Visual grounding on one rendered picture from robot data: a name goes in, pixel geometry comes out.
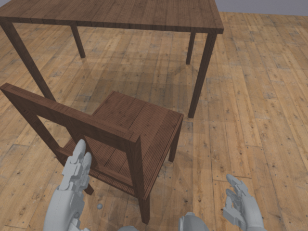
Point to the right robot shin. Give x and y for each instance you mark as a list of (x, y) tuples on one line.
[(190, 213)]

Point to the right robot hand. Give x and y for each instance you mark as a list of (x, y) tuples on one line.
[(245, 213)]

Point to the left robot hand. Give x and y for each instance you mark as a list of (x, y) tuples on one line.
[(67, 199)]

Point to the chair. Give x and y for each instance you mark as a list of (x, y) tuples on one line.
[(128, 138)]

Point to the table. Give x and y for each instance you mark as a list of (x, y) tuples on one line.
[(195, 16)]

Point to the robot right thigh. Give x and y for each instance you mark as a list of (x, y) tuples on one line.
[(191, 223)]

